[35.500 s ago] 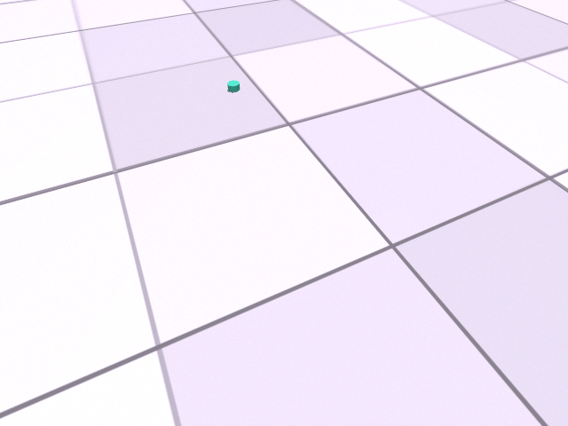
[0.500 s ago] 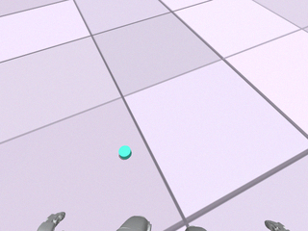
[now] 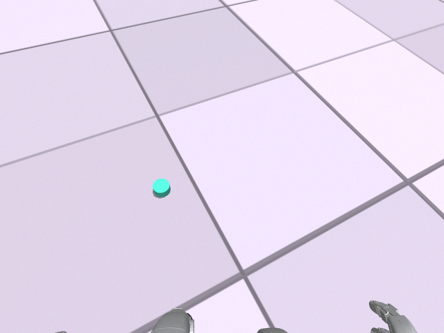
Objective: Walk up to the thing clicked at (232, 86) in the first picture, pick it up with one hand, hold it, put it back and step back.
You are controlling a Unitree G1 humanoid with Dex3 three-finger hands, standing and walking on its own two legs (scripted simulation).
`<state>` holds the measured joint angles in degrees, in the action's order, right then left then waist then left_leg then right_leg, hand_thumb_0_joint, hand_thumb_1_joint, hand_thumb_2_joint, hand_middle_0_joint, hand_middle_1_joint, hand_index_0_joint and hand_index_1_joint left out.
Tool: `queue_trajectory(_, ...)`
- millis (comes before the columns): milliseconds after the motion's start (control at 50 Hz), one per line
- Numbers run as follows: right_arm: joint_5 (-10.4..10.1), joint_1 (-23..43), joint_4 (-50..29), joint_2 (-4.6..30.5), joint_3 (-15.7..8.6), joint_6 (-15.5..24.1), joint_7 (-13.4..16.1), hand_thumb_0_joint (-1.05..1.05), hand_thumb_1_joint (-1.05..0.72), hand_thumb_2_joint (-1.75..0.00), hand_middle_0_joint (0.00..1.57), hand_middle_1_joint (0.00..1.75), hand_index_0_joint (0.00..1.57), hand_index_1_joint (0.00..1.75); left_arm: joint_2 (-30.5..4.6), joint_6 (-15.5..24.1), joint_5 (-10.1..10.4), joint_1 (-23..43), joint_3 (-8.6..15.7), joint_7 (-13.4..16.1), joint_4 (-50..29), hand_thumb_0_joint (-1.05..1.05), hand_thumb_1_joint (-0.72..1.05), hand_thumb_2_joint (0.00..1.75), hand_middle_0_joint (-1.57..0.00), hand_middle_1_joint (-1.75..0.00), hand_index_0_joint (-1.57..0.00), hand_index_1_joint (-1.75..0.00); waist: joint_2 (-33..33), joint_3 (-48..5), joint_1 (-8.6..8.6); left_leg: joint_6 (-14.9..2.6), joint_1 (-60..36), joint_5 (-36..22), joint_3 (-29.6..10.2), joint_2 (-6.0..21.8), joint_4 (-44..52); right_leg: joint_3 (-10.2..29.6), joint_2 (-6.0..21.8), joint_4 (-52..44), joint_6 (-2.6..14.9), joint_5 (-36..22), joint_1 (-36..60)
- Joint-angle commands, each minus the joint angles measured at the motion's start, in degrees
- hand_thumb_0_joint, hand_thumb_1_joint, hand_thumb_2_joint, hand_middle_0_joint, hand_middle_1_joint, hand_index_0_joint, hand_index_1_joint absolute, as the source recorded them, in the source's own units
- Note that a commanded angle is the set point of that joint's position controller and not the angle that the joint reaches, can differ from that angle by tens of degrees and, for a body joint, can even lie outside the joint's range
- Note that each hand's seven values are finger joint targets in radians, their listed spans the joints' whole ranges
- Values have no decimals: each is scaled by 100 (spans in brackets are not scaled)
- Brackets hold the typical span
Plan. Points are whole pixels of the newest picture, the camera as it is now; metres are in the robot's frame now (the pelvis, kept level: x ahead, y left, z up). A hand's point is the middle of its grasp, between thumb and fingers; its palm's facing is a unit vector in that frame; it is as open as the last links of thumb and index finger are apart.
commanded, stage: step back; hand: left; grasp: from above
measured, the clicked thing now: (161, 187) +0.79 +0.30 -0.73
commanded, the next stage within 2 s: stand in 1.78 s
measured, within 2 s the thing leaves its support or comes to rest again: neither
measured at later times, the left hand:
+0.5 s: hand out of the picture -0.05 +0.26 -0.14, palm faces +0.07 -0.92 -0.40, open 7.4 cm
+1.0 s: hand out of the picture -0.24 +0.24 -0.14, palm faces +0.10 -0.92 -0.39, open 7.4 cm
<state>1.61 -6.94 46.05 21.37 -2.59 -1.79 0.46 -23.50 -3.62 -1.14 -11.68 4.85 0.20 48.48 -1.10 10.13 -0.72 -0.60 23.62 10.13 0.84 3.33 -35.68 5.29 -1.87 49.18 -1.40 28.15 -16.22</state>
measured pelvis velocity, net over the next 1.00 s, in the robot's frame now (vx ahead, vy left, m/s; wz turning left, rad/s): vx -0.27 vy -0.04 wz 0.09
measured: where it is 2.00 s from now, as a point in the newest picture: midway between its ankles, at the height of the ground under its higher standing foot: outside the picture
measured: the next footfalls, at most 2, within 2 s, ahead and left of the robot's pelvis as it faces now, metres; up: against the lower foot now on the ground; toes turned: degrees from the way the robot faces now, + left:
right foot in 0.04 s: -0.02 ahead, -0.15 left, +0.00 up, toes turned +2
left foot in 0.36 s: -0.10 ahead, +0.10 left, +0.00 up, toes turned +4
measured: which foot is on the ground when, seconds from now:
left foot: down 0.00-0.08, up 0.10-0.34, down 0.36-0.68, up 0.70-0.90, down 0.92-1.00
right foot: up 0.00-0.02, down 0.04-0.38, up 0.40-0.64, down 0.66-1.00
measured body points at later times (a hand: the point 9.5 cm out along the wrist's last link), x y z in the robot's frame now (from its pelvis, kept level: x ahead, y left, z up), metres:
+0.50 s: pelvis -0.17 -0.02 +0.00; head -0.12 -0.01 +0.45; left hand -0.06 +0.30 -0.11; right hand -0.08 -0.33 -0.12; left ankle -0.14 +0.10 -0.72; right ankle -0.15 -0.15 -0.66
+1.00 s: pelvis -0.27 -0.04 +0.00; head -0.25 -0.04 +0.45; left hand -0.25 +0.28 -0.11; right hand -0.18 -0.35 -0.12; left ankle -0.25 +0.09 -0.72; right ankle -0.25 -0.17 -0.71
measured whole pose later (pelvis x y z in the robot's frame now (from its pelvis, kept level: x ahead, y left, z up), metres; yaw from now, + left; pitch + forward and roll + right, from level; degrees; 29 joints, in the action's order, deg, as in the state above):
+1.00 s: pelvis -0.27 -0.04 +0.00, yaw +5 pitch -3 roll +1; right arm 1.9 -14.2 56.8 21.3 -3.3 -0.1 -1.0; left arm -22.2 -0.8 -1.7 -13.2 3.2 -0.9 55.7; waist -1.1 4.0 -1.5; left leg -0.8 14.8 16.3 -1.5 -2.1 -33.5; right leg 1.4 2.2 41.3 0.8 25.4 -16.7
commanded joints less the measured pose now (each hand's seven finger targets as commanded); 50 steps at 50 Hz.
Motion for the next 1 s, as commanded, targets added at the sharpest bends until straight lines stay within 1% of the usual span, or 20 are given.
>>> queue_trajectory(0,-26,58,-357,1659,-451,-56,54,0,-90,-90,20,30,20,30,-806,229,-22,-961,273,21,-38,0,90,90,-20,-30,-20,-30,1301,-1625,-158,-845,-901,-585,-1185,886,583,-641,13,-2419,245,-1056,814)
queue_trajectory(20,-72,-5,-366,1446,-382,-74,43,0,-90,-90,20,30,20,30,-1019,257,-102,-910,343,26,-53,0,90,90,-20,-30,-20,-30,835,-1491,-134,-530,-202,196,-1147,526,275,-157,211,-2503,361,-1072,1064)
queue_trajectory(40,-144,103,-512,1117,-314,-39,43,0,-90,-90,20,30,20,30,-1533,271,-184,-823,491,15,-184,0,90,90,-20,-30,-20,-30,-556,-1226,-213,-108,952,1439,-851,-504,-782,1652,1377,-2823,831,-804,1008)
queue_trajectory(60,-124,337,-496,1156,-371,-60,157,0,-90,-90,20,30,20,30,-2122,235,-180,-279,575,22,-412,0,90,90,-20,-30,-20,-30,-1683,-822,-422,113,620,2475,-649,-850,-2323,2820,2582,-3506,1736,-441,-739)
queue_trajectory(80,-109,284,-451,1384,-437,-96,167,0,-90,-90,20,30,20,30,-2001,275,-150,162,520,58,-603,0,90,90,-20,-30,-20,-30,-1293,-385,-191,174,377,2327,-1253,-659,-3194,2811,2743,-3668,1851,-400,-1546)
queue_trajectory(140,-195,-442,-77,1270,-357,-22,137,0,-90,-90,20,30,20,30,-1268,307,-167,998,352,147,-760,0,90,90,-20,-30,-20,-30,-695,-512,319,152,349,1568,-1019,-1031,-3488,630,1514,-2537,1224,-2479,-786)
queue_trajectory(260,-43,-459,-180,1109,-281,59,109,0,-90,-90,20,30,20,30,-1267,206,-153,424,331,223,-757,0,90,90,-20,-30,-20,-30,-1128,-1043,-119,120,117,1890,-378,-448,-761,660,1713,-1864,1169,-3424,855)
queue_trajectory(320,1,-855,96,1109,-358,125,103,0,-90,-90,20,30,20,30,-1140,91,-30,313,213,160,-751,0,90,90,-20,-30,-20,-30,-658,-1403,-27,7,-968,23,-66,-526,1290,254,1258,-924,805,-3358,719)
queue_trajectory(360,31,-472,-77,2125,-545,100,53,0,-90,-90,20,30,20,30,-842,94,72,362,94,155,-895,0,90,90,-20,-30,-20,-30,1285,-1395,-48,-1133,-1303,-1180,-2719,1558,1467,-723,-16,250,253,-66,-1032)
queue_trajectory(380,43,-489,-130,2317,-589,120,43,0,-90,-90,20,30,20,30,-1076,88,4,803,232,224,-859,0,90,90,-20,-30,-20,-30,1442,-1290,320,-1766,-472,-1424,-3418,2049,1670,-59,-25,1470,188,1008,-740)
queue_trajectory(440,70,-19,-115,1672,-374,153,144,0,-90,-90,20,30,20,30,-973,39,110,362,223,167,-528,0,90,90,-20,-30,-20,-30,650,-1214,-147,-1329,-647,-2247,-1696,1226,984,474,-244,2439,300,346,-924)
queue_trajectory(560,101,-314,-52,1527,-408,115,111,0,-90,-90,20,30,20,30,-859,283,-37,228,202,31,-351,0,90,90,-20,-30,-20,-30,1052,-1359,160,-1117,-1298,-94,-1497,938,817,-338,71,-887,149,177,-284)
queue_trajectory(620,50,-228,-2,1376,-334,0,46,0,-90,-90,20,30,20,30,-962,424,-133,-367,266,69,147,0,90,90,-20,-30,-20,-30,738,-1273,-119,-647,-138,953,-1018,522,112,-305,10,-2847,382,-897,1287)
queue_trajectory(660,-11,57,-118,1044,-264,23,103,0,-90,-90,20,30,20,30,-1935,467,-199,65,488,85,-57,0,90,90,-20,-30,-20,-30,-1164,-941,-337,-25,620,2325,-831,-481,-1484,2805,2287,-3533,1462,1099,-201)
queue_trajectory(680,-24,60,-44,1384,-383,12,96,0,-90,-90,20,30,20,30,-1982,500,-195,597,477,91,-208,0,90,90,-20,-30,-20,-30,-942,-418,-158,80,118,2115,-1250,-230,-2247,3083,2593,-3698,1677,1472,-1247)
queue_trajectory(720,-97,-173,235,1269,-346,83,40,0,-90,-90,20,30,20,30,-1379,582,-140,843,303,111,-185,0,90,90,-20,-30,-20,-30,-92,-239,87,37,363,1445,-1105,-547,-2284,1523,1642,-3065,1236,-44,-645)
queue_trajectory(880,12,-444,528,1013,-330,359,-94,0,-90,-90,20,30,20,30,-1280,486,-123,322,179,-34,109,0,90,90,-20,-30,-20,-30,-678,-637,-29,9,-1319,1110,-35,-589,1121,683,1238,-2562,895,223,-321)
queue_trajectory(900,52,-585,572,1111,-390,403,-66,0,-90,-90,20,30,20,30,-1066,470,-117,187,75,-48,108,0,90,90,-20,-30,-20,-30,-374,-822,56,-89,-2013,946,-460,-401,1354,413,1058,-2035,728,-203,-708)
queue_trajectory(940,74,-629,577,1775,-479,436,-60,0,-90,-90,20,30,20,30,-912,471,33,442,52,-38,176,0,90,90,-20,-30,-20,-30,860,-913,178,-1050,-1388,3619,-3217,1389,2305,-556,247,-563,255,336,-1166)
queue_trajectory(980,93,-369,503,1570,-418,481,-60,0,-90,-90,20,30,20,30,-1061,514,4,427,93,-65,174,0,90,90,-20,-30,-20,-30,447,-615,94,-1147,-1128,2876,-2825,1264,2210,-145,469,-191,281,209,-1018)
